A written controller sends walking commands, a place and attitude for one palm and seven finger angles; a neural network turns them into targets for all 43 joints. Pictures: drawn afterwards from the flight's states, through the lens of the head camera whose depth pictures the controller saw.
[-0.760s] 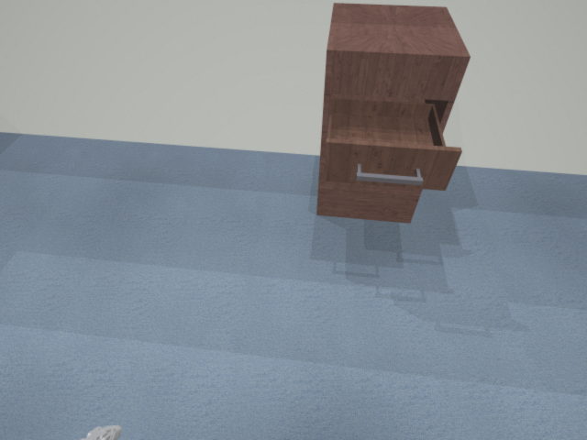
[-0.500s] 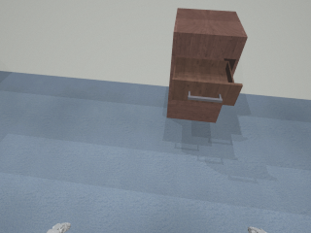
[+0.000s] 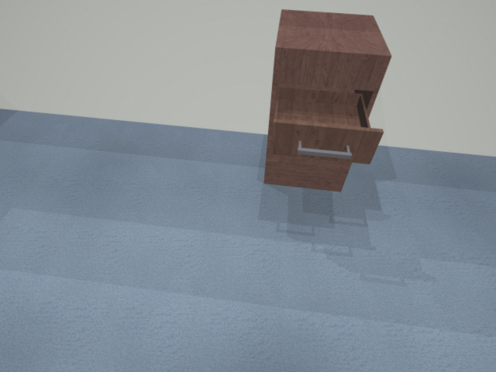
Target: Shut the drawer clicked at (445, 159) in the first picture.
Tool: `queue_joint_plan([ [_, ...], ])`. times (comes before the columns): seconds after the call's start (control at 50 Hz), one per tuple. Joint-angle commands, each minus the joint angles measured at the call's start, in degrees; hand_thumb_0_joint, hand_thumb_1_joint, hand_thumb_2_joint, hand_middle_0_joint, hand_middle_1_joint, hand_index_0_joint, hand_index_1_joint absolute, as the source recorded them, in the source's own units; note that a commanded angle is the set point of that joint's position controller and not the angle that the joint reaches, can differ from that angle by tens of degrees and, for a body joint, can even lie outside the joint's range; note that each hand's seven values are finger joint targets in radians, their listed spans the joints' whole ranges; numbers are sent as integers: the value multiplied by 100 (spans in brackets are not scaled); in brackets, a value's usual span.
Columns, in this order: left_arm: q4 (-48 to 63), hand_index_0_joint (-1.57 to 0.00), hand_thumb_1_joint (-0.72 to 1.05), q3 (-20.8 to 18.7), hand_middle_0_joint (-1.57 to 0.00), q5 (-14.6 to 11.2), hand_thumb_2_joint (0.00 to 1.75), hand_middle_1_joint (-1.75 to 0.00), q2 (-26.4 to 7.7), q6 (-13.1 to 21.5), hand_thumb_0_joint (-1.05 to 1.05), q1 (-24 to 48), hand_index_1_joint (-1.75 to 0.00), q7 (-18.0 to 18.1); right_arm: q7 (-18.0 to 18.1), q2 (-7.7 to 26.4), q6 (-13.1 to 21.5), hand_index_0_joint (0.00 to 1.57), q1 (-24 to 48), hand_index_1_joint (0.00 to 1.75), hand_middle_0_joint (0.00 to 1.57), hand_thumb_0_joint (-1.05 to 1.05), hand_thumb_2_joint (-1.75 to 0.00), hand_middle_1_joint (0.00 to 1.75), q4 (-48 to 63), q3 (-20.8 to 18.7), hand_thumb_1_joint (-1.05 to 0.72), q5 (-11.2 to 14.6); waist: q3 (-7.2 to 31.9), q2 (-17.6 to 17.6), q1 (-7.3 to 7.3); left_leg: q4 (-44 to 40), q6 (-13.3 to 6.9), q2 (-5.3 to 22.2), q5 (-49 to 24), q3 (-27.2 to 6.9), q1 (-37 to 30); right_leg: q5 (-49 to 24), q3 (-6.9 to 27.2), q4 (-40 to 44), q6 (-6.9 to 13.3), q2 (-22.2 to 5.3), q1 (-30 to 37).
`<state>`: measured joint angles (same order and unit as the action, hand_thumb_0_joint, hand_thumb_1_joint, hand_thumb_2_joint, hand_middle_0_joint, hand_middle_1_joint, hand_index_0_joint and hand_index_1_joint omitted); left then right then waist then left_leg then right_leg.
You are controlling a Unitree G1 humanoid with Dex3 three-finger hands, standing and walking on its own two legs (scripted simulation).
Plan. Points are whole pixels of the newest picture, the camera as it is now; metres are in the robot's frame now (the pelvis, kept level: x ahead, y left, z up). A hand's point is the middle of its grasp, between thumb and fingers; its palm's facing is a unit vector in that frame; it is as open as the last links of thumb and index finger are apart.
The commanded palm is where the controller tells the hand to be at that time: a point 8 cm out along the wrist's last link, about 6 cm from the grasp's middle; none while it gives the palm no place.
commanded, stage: stand and wait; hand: left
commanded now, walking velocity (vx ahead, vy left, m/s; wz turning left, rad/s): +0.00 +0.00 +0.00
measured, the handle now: (323, 149) +0.90 -0.23 -0.24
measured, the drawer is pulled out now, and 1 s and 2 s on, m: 0.28 0.28 0.28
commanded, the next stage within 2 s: look at it before walking up in 0.18 s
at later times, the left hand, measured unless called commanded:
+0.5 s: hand out of the picture +0.06 +0.24 -0.16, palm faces -0.03 -0.95 -0.31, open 7.4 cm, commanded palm none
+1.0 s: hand out of the picture +0.06 +0.24 -0.16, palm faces -0.02 -0.95 -0.32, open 7.4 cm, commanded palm none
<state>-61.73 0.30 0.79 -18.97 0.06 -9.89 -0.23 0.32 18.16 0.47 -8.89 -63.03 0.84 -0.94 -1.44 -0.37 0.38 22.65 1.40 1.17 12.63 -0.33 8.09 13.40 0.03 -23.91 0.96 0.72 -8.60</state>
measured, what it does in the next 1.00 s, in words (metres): stands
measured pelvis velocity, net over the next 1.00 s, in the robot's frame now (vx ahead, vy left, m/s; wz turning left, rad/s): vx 0.00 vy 0.00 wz -0.03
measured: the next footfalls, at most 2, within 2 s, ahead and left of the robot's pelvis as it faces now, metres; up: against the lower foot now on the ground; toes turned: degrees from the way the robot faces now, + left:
left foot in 1.98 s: +0.10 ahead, +0.07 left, +0.00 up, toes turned -34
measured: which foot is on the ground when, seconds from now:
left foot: down 0.00-1.00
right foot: down 0.00-1.00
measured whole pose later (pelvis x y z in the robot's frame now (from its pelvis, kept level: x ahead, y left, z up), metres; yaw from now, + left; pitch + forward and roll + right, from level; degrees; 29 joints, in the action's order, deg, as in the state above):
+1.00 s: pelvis +0.00 +0.00 +0.00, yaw -2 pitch -1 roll +0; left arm -61.7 -0.3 0.9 -18.3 0.0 -9.8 0.0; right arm 0.8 17.5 1.0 -7.6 -63.2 0.4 -0.9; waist -1.3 -0.5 1.1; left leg 22.0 1.5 1.7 12.5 1.0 8.0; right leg 12.7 1.3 -23.3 1.0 1.2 -9.1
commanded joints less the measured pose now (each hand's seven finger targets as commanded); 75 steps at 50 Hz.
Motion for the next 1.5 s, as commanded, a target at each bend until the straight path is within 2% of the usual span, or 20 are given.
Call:
queue_joint_plan([
  [0.0, 350, -20, 90, -230, -20, -24, 90, -30, -1109, 130, 0, 273, -30, 84, 63, 1119, 145, 20, 272, 30, 20, 0, -90, 30, 360, -253, -90, 23, 182, -2, -24, -411, -252, 506, -505, -477, 107, -331, 717, 566, 123, -716, -127],
  [0.4, 287, -20, 90, -223, -20, -12, 90, -30, -1061, 127, 0, 234, -30, 87, 60, 1094, 169, 20, 224, 30, 20, 0, -90, 30, 255, -257, -90, 32, 131, 77, -2, -525, -263, 538, -465, -525, 160, -350, 700, 561, 90, -688, -145],
  [0.56, 280, -20, 90, -231, -20, -16, 90, -30, -1085, 160, 0, 229, -30, 96, 66, 1095, 177, 20, 215, 30, 20, 0, -90, 30, 256, -263, -90, 43, 330, 1, -21, -444, -247, 552, -825, -489, 9, -860, 694, 516, 110, -734, 6],
  [0.9, 297, -20, 90, -259, -20, -13, 90, -30, -1108, 140, 0, 220, -30, 86, 99, 1131, 180, 20, 233, 30, 20, 0, -90, 30, 257, -282, -90, 34, 255, 79, -15, -387, -219, 595, -995, -380, -149, -1200, 747, 491, 132, -695, -63],
  [0.96, 332, -20, 90, -227, -20, -16, 90, -30, -610, -11, 0, -67, -30, 111, 135, 548, 90, 20, -113, 30, 20, 0, -90, 30, 286, -230, -90, 32, 332, -26, -47, -45, -127, 632, -1120, -98, -174, -1716, 847, 139, 105, -672, -216],
  [1.02, 507, -20, 90, -295, -20, 5, 90, -30, -613, -110, 0, -188, -30, 96, 174, 586, 5, 20, -240, 30, 20, 0, -90, 30, 484, -325, -90, 32, 242, -5, -59, 146, -141, 722, -955, 24, -142, -1723, 946, -198, 134, -566, -569],
  [1.12, 864, -20, 90, -378, -20, 27, 90, -30, -475, -194, 0, -289, -30, 27, 188, 730, -49, 20, -188, 30, 20, 0, -90, 30, 860, -494, -90, 11, 134, 518, -22, 50, -403, 1202, -549, -187, 37, -1021, 703, -1123, 40, -148, -1156],
  [1.14, 919, -20, 90, -395, -20, 31, 90, -30, -407, -209, 0, -339, -30, 14, 188, 755, -46, 20, -149, 30, 20, 0, -90, 30, 928, -535, -90, 9, 113, 728, 9, -13, -524, 1411, -620, -266, 147, -647, 551, -1506, 0, -59, -1205],
  [1.18, 1027, -20, 90, -420, -20, 35, 90, -30, -210, -258, 0, -453, -30, -23, 168, 763, -20, 20, -37, 30, 20, 0, -90, 30, 1037, -581, -90, -5, 29, 1201, 85, -210, -866, 1849, -991, -362, 337, 1063, 68, -2327, -111, 27, -1302],
  [1.22, 1091, -20, 90, -464, -20, 31, 90, -30, -144, -275, 0, -636, -30, -50, 153, 731, -24, 20, 111, 30, 20, 0, -90, 30, 1179, -616, -90, -13, 40, 1161, 183, -19, -939, 1980, -1072, -169, 639, 1334, 8, -2391, -123, -170, -998],
  [1.24, 1064, -20, 90, -501, -20, 36, 90, -30, -99, -261, 0, -879, -30, -64, 153, 722, -40, 20, 269, 30, 20, 0, -90, 30, 1243, -635, -90, -23, 13, 1010, 349, 391, -786, 1907, -930, 58, 909, 993, 1, -1975, -104, -237, -642],
  [1.26, 970, -20, 90, -546, -20, 56, 90, -30, -161, -227, 0, -1251, -30, -60, 142, 647, -73, 20, 381, 30, 20, 0, -90, 30, 1287, -630, -90, -12, 18, 557, 550, 1218, -481, 1580, -410, 395, 1350, 198, 94, -1141, -75, -260, -119],
  [1.28, 959, -20, 90, -637, -20, 126, 90, -30, -689, -122, 0, -1493, -30, 7, 116, 243, -140, 20, 250, 30, 20, 0, -90, 30, 1396, -570, -90, 27, 7, -1473, 591, 2979, 62, 584, 1238, 1006, 2057, -653, 1916, 343, 152, -1217, 29],
  [1.3, 1040, -20, 90, -659, -20, 80, 90, -30, -1038, -95, 0, -1482, -30, 86, 119, 18, -148, 20, 304, 30, 20, 0, -90, 30, 1597, -512, -90, 29, -41, -2070, 493, 4045, 175, 24, 2278, 396, 2680, -1690, 3553, 955, 619, -2105, -260],
  [1.32, 1082, -20, 90, -684, -20, 35, 90, -30, -940, -100, 0, -1406, -30, 153, 136, 186, -202, 20, 309, 30, 20, 0, -90, 30, 1581, -554, -90, 39, 1, -1621, 442, 4329, 105, 163, 2000, -196, 2506, -1221, 3401, 1085, 642, -1985, -417],
  [1.34, 1172, -20, 90, -688, -20, 34, 90, -30, -754, -101, 0, -1057, -30, 165, 117, 215, -203, 20, 328, 30, 20, 0, -90, 30, 1490, -583, -90, 44, -238, -1311, 323, 4475, 76, 292, 1546, -293, 2595, -467, 3245, 1157, 658, -1787, -662],
  [1.36, 1248, -20, 90, -645, -20, 18, 90, -30, -601, -95, 0, -747, -30, 142, 100, 228, -169, 20, 247, 30, 20, 0, -90, 30, 1387, -596, -90, 34, -246, -659, 160, 4532, 107, 346, 1068, -315, 2568, -325, 2905, 975, 722, -1525, -634],
  [1.38, 1314, -20, 90, -610, -20, -6, 90, -30, -494, -65, 0, -634, -30, 115, 78, 180, -159, 20, 126, 30, 20, 0, -90, 30, 1311, -593, -90, 10, -117, -385, 81, 4475, 148, 350, 758, -260, 2449, -417, 2526, 869, 689, -1307, -584],
  [1.42, 1307, -20, 90, -610, -20, -7, 90, -30, -377, -17, 0, -740, -30, 120, 75, 77, -162, 20, -61, 30, 20, 0, -90, 30, 1230, -597, -90, -9, 276, -288, 64, 4300, 201, 295, 501, -200, 2358, -645, 2265, 752, 631, -1070, -237],
  [1.48, 1250, -20, 90, -635, -20, -10, 90, -30, -334, -15, 0, -959, -30, 120, 118, 54, -191, 20, 8, 30, 20, 0, -90, 30, 1280, -587, -90, -17, 423, -367, 133, 4231, 254, 224, 424, -278, 2580, -664, 2377, 769, 543, -1008, 122],
])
